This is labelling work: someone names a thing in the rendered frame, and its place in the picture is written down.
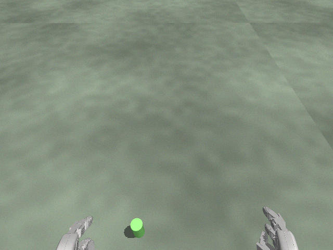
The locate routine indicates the left robot hand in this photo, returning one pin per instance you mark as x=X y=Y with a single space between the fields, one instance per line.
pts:
x=70 y=241

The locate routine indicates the right robot hand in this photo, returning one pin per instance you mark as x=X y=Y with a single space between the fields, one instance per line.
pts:
x=282 y=238

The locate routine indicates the can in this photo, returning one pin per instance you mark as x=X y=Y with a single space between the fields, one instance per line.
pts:
x=137 y=227

